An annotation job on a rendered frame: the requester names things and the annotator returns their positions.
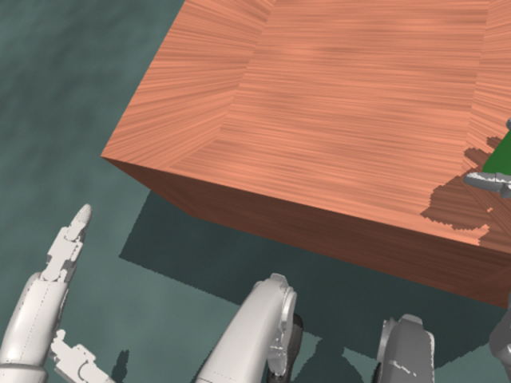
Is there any left robot hand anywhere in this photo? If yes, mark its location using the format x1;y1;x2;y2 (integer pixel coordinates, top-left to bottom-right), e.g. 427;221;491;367
0;203;116;383

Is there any right robot arm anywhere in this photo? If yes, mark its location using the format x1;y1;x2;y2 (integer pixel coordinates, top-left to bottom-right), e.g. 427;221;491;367
489;291;511;383

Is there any bottle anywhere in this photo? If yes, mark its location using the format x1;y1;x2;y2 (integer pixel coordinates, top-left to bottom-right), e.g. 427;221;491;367
482;129;511;176

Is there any right robot hand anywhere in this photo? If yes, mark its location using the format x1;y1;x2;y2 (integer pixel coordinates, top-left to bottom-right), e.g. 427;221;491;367
463;118;511;199

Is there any left robot arm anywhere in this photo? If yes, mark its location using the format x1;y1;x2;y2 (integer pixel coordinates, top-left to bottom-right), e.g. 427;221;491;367
0;364;49;383

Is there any left robot foot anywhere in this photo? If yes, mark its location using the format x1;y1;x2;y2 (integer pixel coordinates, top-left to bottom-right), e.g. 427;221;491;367
267;313;303;383

